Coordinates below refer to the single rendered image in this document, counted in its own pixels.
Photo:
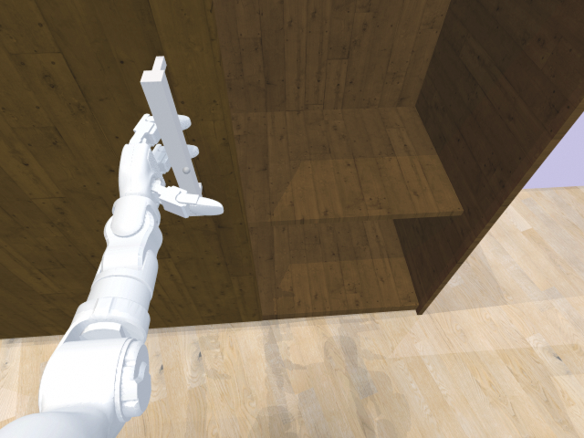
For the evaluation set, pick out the wardrobe door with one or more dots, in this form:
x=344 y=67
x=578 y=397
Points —
x=70 y=97

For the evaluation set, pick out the handle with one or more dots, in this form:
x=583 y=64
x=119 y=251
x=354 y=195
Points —
x=158 y=94

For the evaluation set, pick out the robot left forearm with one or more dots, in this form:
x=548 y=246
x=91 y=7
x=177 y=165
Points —
x=120 y=295

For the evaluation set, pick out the left robot hand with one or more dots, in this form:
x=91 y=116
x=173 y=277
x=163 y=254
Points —
x=139 y=167

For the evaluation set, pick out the robot left upper arm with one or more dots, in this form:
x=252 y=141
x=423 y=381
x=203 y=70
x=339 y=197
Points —
x=92 y=387

